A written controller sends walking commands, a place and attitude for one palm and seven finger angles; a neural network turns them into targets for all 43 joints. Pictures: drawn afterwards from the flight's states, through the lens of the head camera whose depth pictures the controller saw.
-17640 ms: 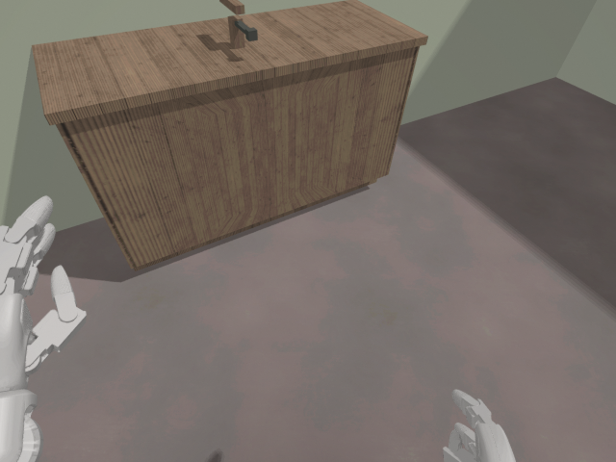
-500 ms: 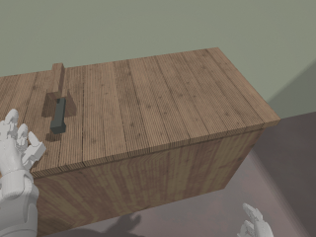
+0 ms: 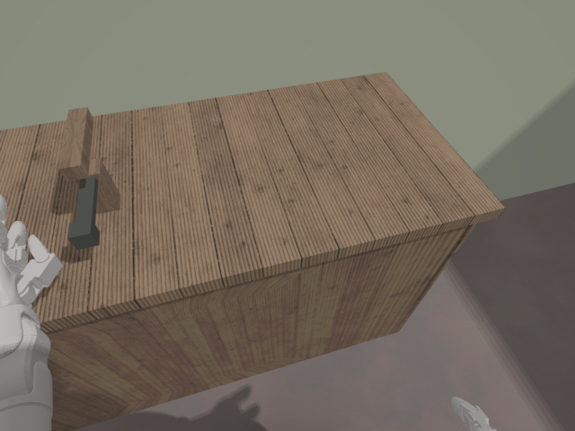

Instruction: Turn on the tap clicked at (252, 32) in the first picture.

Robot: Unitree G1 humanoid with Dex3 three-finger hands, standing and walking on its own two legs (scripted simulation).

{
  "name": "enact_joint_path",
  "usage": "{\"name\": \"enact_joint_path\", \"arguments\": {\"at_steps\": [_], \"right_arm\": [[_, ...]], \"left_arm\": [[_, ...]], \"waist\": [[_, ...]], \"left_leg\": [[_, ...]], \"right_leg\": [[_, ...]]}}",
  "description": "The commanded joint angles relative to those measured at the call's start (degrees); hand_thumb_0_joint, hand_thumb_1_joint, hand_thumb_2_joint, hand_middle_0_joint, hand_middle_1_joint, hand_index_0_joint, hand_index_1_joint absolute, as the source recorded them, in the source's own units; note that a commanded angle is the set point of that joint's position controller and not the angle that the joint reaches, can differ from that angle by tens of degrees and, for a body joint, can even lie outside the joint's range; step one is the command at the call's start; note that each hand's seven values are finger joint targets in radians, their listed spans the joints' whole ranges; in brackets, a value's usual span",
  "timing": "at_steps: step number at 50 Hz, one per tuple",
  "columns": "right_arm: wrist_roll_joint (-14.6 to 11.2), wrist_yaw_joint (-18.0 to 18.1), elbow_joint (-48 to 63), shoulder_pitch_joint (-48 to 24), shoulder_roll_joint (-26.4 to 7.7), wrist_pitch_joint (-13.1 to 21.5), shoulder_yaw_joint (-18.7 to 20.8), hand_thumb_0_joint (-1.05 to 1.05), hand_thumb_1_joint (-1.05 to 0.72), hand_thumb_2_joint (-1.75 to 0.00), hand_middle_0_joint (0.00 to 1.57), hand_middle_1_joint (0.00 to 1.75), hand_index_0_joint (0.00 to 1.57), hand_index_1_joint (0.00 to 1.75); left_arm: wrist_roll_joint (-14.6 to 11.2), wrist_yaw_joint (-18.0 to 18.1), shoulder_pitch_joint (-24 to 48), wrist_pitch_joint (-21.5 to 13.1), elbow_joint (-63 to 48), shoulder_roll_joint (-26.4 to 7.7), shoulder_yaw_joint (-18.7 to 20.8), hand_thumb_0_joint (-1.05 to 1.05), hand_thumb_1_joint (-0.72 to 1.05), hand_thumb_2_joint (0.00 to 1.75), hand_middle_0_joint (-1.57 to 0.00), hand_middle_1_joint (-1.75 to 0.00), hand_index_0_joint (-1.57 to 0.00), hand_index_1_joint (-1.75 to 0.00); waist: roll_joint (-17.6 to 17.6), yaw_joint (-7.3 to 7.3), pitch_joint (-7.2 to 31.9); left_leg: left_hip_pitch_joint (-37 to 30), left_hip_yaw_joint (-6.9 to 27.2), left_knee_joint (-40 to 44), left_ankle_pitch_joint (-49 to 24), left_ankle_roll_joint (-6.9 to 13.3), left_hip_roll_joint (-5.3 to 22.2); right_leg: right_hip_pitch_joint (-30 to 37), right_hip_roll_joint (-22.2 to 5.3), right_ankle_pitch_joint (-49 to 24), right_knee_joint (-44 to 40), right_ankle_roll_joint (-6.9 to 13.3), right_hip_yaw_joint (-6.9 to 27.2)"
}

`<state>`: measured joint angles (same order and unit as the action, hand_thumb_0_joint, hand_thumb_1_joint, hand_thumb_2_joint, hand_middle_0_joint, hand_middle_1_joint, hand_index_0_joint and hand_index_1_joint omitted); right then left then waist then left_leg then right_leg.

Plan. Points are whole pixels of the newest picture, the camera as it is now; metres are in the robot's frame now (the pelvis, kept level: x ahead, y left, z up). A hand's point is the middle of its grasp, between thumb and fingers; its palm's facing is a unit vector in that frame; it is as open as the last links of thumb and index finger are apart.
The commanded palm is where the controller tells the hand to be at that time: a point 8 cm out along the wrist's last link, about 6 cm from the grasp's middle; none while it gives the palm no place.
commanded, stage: reach beside the lever's end, fingers flat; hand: left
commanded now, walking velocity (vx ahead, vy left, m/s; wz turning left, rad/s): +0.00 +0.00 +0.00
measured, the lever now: (84, 234) +0.34 +0.30 +0.08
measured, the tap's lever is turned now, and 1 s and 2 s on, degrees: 0 2 25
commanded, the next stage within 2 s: push the lever round in 0.16 s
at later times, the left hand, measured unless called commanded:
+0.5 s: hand (58, 268) +0.29 +0.32 +0.08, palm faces +0.55 -0.83 -0.07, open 7.8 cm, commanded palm +0.26 +0.35 +0.08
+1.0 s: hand (83, 258) +0.31 +0.29 +0.08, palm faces +0.56 -0.83 -0.07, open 7.8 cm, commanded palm +0.27 +0.32 +0.08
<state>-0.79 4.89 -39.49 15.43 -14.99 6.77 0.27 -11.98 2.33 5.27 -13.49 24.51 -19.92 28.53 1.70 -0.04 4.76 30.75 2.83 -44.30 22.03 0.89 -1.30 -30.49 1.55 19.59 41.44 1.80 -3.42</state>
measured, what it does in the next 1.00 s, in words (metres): stands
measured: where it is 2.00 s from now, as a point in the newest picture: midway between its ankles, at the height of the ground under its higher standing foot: outside the picture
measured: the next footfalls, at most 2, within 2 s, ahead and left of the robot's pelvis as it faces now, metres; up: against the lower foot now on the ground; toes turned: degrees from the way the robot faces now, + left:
none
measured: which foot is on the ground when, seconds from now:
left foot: down 0.00-1.00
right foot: down 0.00-1.00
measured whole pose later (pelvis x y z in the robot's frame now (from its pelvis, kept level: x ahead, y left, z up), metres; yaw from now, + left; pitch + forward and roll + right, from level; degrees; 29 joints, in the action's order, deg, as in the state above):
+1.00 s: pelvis +0.00 +0.00 +0.00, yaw +0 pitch +8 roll -1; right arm -0.5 4.7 -39.4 14.2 -14.4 5.6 -0.2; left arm -10.1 8.3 5.3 -12.9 21.6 -15.6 23.2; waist 1.8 -0.2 5.1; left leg 30.2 3.0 -44.4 21.9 0.6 -1.3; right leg -30.1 1.5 19.8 42.0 2.0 -3.5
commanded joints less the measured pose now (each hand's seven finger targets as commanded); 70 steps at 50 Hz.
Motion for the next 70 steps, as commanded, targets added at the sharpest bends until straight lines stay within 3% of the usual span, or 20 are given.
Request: {"name": "enact_joint_path", "arguments": {"at_steps": [1, 8, 11, 12, 13, 17, 19, 23, 25, 31, 33, 34, 37, 41, 45, 49, 52, 56, 63, 70], "right_arm": [[-0.1, 0.4, 7.5, -2.4, -8.2, 2.9, 2.7, 0.0, -0.9, -0.9, 0.2, 0.3, 0.2, 0.3], [0.2, 0.4, 7.5, -2.8, -7.8, 2.7, 2.6, 0.0, -0.9, -0.9, 0.2, 0.3, 0.2, 0.3], [0.1, 0.4, 7.8, -3.4, -7.5, 2.5, 2.4, 0.0, -0.9, -0.9, 0.2, 0.3, 0.2, 0.3], [0.2, 0.4, 7.9, -3.2, -7.7, 2.6, 2.5, 0.0, -0.9, -0.9, 0.2, 0.3, 0.2, 0.3], [0.0, 0.5, 7.8, -3.6, -7.6, 2.5, 2.4, 0.0, -0.9, -0.9, 0.2, 0.3, 0.2, 0.3], [-0.1, 0.6, 7.7, -3.9, -7.6, 3.2, 2.2, 0.0, -0.9, -0.9, 0.2, 0.3, 0.2, 0.3], [-0.1, 0.9, 7.5, -3.8, -7.9, 3.2, 2.2, 0.0, -0.9, -0.9, 0.2, 0.3, 0.2, 0.3], [-0.2, 1.1, 7.7, -4.6, -7.6, 3.4, 1.8, 0.0, -0.9, -0.9, 0.2, 0.3, 0.2, 0.3], [0.0, 1.1, 7.6, -4.5, -7.6, 3.2, 1.7, 0.0, -0.9, -0.9, 0.2, 0.3, 0.2, 0.3], [0.2, 0.6, 8.2, -4.7, -7.2, 2.3, 1.6, 0.0, -0.9, -0.9, 0.2, 0.3, 0.2, 0.3], [0.2, 0.5, 8.4, -4.7, -7.1, 2.1, 1.6, 0.0, -0.9, -0.9, 0.2, 0.3, 0.2, 0.3], [0.2, 0.3, 8.4, -4.7, -7.0, 2.1, 1.5, 0.0, -0.9, -0.9, 0.2, 0.3, 0.2, 0.3], [0.2, 0.3, 8.4, -4.3, -7.4, 2.0, 1.8, 0.0, -0.9, -0.9, 0.2, 0.3, 0.2, 0.3], [0.3, 0.0, 8.4, -4.0, -7.1, 2.1, 2.0, 0.0, -0.9, -0.9, 0.2, 0.3, 0.2, 0.3], [0.4, 0.1, 7.7, -3.9, -7.3, 1.9, 2.3, 0.0, -0.9, -0.9, 0.2, 0.3, 0.2, 0.3], [0.3, 0.4, 7.5, -4.3, -7.2, 1.6, 2.1, 0.0, -0.9, -0.9, 0.2, 0.3, 0.2, 0.3], [0.5, 0.1, 7.9, -4.4, -6.9, 1.9, 2.2, 0.0, -0.9, -0.9, 0.2, 0.3, 0.2, 0.3], [0.7, -0.1, 7.6, -4.6, -6.8, 2.0, 2.1, 0.0, -0.9, -0.9, 0.2, 0.3, 0.2, 0.3], [1.0, -0.3, 7.9, -5.8, -6.6, 1.1, 2.0, 0.0, -0.9, -0.9, 0.2, 0.3, 0.2, 0.3], [1.3, -0.8, 8.5, -6.8, -5.9, 0.2, 1.9, 0.0, -0.9, -0.9, 0.2, 0.3, 0.2, 0.3]], "left_arm": [[-0.2, 0.5, 11.4, -4.3, -13.8, -14.3, 2.4, 0.0, 0.9, 0.9, -0.15, -0.15, -0.15, -0.15], [0.7, 2.1, 9.1, -4.4, -15.5, -16.4, 4.9, 0.0, 0.9, 0.9, -0.15, -0.15, -0.15, -0.15], [0.3, 1.5, 9.5, -4.2, -15.8, -14.8, 3.4, 0.0, 0.9, 0.9, -0.15, -0.15, -0.15, -0.15], [0.1, 1.3, 8.7, -4.1, -15.3, -14.6, 3.7, 0.0, 0.9, 0.9, -0.15, -0.15, -0.15, -0.15], [0.3, 1.4, 8.2, -4.1, -15.4, -15.5, 4.5, 0.0, 0.9, 0.9, -0.15, -0.15, -0.15, -0.15], [-0.1, 0.8, 11.6, -4.0, -16.1, -11.1, -0.5, 0.0, 0.9, 0.9, -0.15, -0.15, -0.15, -0.15], [0.1, 1.1, 12.2, -3.6, -15.5, -11.6, -0.1, 0.0, 0.9, 0.9, -0.15, -0.15, -0.15, -0.15], [1.3, 2.3, 15.7, -3.3, -16.5, -11.4, -1.6, 0.0, 0.9, 0.9, -0.15, -0.15, -0.15, -0.15], [1.7, 3.3, 17.0, -3.4, -16.1, -11.8, -1.7, 0.0, 0.9, 0.9, -0.15, -0.15, -0.15, -0.15], [2.0, 4.8, 13.1, -3.1, -14.1, -13.2, 0.7, 0.0, 0.9, 0.9, -0.15, -0.15, -0.15, -0.15], [2.3, 5.1, 12.7, -3.1, -14.8, -12.6, 0.5, 0.0, 0.9, 0.9, -0.15, -0.15, -0.15, -0.15], [2.2, 5.0, 13.7, -2.9, -14.7, -10.6, -1.7, 0.0, 0.9, 0.9, -0.15, -0.15, -0.15, -0.15], [1.6, 5.2, 13.1, -2.9, -14.3, -10.9, -0.9, 0.0, 0.9, 0.9, -0.15, -0.15, -0.15, -0.15], [2.2, 5.7, 12.5, -3.4, -16.7, -9.0, -2.9, 0.0, 0.9, 0.9, -0.15, -0.15, -0.15, -0.15], [2.2, 6.3, 13.2, -3.6, -15.6, -9.8, -1.8, 0.0, 0.9, 0.9, -0.15, -0.15, -0.15, -0.15], [2.6, 6.3, 16.2, -3.8, -15.7, -10.5, -2.0, 0.0, 0.9, 0.9, -0.15, -0.15, -0.15, -0.15], [2.4, 7.0, 13.5, -4.0, -17.1, -7.3, -4.1, 0.0, 0.9, 0.9, -0.15, -0.15, -0.15, -0.15], [3.2, 9.4, 15.0, -4.1, -17.3, -5.0, -6.1, 0.0, 0.9, 0.9, -0.15, -0.15, -0.15, -0.15], [5.1, 13.6, 14.4, -3.1, -17.6, -5.6, -5.1, 0.0, 0.9, 0.9, -0.15, -0.15, -0.15, -0.15], [6.7, 17.1, 16.1, -2.5, -19.2, -0.5, -10.1, 0.0, 0.9, 0.9, -0.15, -0.15, -0.15, -0.15]], "waist": [[3.7, -0.33, 13.1], [3.4, -1.2, 13.9], [4.2, -0.83, 12.6], [2.4, -1.0, 13.0], [4.3, -1.11, 12.4], [4.1, 0.18, 11.3], [1.9, 0.4, 11.6], [4.6, 0.36, 11.4], [2.7, 0.65, 12.0], [2.1, -0.92, 13.3], [4.1, -1.1, 13.0], [3.7, -0.23, 12.2], [0.9, -0.25, 12.3], [2.9, -0.17, 13.6], [0.3, 0.13, 12.7], [1.5, 0.56, 12.8], [3.2, 0.01, 14.0], [1.9, 0.44, 13.4], [1.8, -0.27, 13.2], [1.3, 0.2, 13.2]], "left_leg": [[-5.0, 1.1, 6.7, -15.5, 0.0, 0.2], [-5.1, 1.0, 6.5, -17.2, -0.3, 0.3], [-4.8, 1.0, 6.7, -16.8, -0.6, 0.2], [-4.7, 1.2, 6.7, -16.6, -0.5, 0.2], [-4.7, 1.0, 6.6, -16.4, -0.3, 0.4], [-5.6, 1.4, 6.8, -13.6, -0.6, 0.3], [-5.0, 1.7, 6.9, -12.7, -0.5, 0.3], [-5.5, 2.1, 7.1, -10.6, -0.6, 0.2], [-5.2, 2.3, 7.3, -9.6, -0.6, 0.1], [-3.5, 1.2, 7.0, -11.6, -0.3, -0.1], [-4.0, 1.2, 7.0, -12.8, -0.3, 0.0], [-4.3, 1.0, 6.9, -12.7, -0.3, 0.1], [-3.6, 0.9, 7.0, -12.0, -0.1, 0.1], [-4.9, 0.6, 6.6, -14.5, -0.4, 0.1], [-4.0, 0.4, 6.5, -13.1, 0.1, 0.0], [-3.8, 0.2, 6.7, -11.4, 0.3, 0.0], [-5.2, 0.2, 6.4, -13.7, -0.1, -0.1], [-5.2, 0.7, 6.3, -13.2, -0.3, 0.0], [-4.3, 0.5, 6.3, -12.7, -0.1, -0.1], [-5.2, 0.8, 6.3, -13.5, -0.6, 0.0]], "right_leg": [[8.8, -0.1, -12.9, -4.5, -0.2, 1.5], [10.2, -0.2, -14.1, -4.1, -0.2, 1.6], [9.5, -0.2, -13.7, -4.2, -0.1, 1.4], [9.7, -0.1, -13.5, -4.2, -0.1, 1.3], [9.3, -0.2, -13.2, -4.4, -0.1, 1.6], [6.9, -0.1, -10.5, -4.6, 0.0, 1.2], [7.0, -0.1, -10.0, -4.6, -0.1, 1.2], [6.0, -0.3, -7.7, -4.8, 0.1, 1.3], [6.2, -0.2, -7.0, -4.7, 0.0, 1.3], [9.7, -0.4, -10.0, -4.8, -0.1, 1.8], [9.5, -0.3, -10.8, -4.6, 0.1, 1.7], [8.9, -0.3, -11.0, -4.8, 0.0, 1.7], [9.4, -0.2, -10.9, -5.2, -0.2, 1.7], [9.8, -0.3, -13.2, -4.6, -0.1, 1.7], [9.8, -0.4, -12.8, -5.1, -0.4, 2.1], [9.7, -0.6, -11.5, -5.4, -0.4, 2.6], [9.9, -0.5, -13.1, -5.0, -0.2, 2.2], [9.2, -0.5, -12.5, -4.9, -0.2, 1.9], [9.7, -0.8, -12.0, -5.0, -0.2, 2.1], [9.4, -0.9, -12.0, -4.7, 0.0, 1.7]]}}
